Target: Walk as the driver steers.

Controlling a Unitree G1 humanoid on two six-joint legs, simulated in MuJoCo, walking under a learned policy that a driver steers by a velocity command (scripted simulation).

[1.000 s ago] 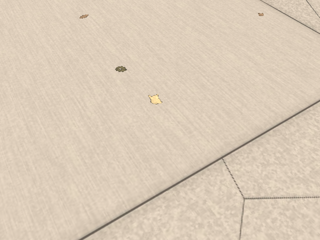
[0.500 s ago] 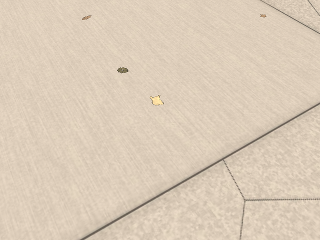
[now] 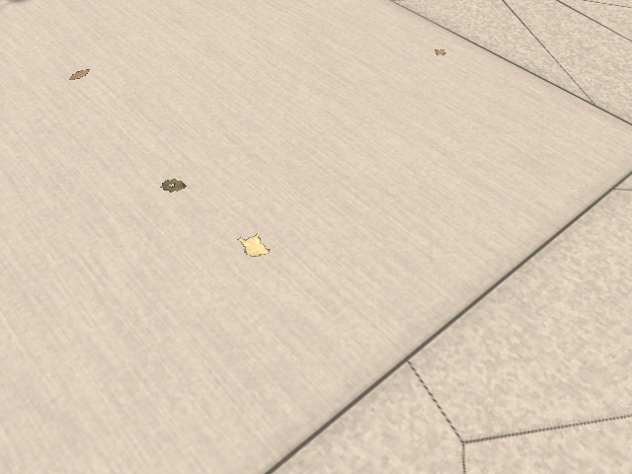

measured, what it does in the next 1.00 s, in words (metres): walks ahead: right foot, then left foot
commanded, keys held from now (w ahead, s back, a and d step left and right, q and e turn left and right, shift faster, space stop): w+e+shift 0.30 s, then w+shift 0.30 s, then w+q+shift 0.40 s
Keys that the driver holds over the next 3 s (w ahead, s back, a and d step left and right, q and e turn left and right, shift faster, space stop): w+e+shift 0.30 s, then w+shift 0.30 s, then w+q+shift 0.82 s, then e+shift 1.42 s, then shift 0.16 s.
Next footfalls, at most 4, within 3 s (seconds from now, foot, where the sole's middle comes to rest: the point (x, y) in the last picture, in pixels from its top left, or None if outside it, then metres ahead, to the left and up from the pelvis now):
0.30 right None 0.36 -0.09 -0.78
0.74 left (385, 351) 0.83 -0.18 -0.78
1.18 right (474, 243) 1.19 -0.47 -0.78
1.58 left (371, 160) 1.55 -0.20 -0.78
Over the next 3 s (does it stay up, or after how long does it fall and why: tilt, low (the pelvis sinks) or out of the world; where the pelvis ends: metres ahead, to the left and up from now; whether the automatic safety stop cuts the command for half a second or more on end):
stays up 1.64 -0.34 -0.01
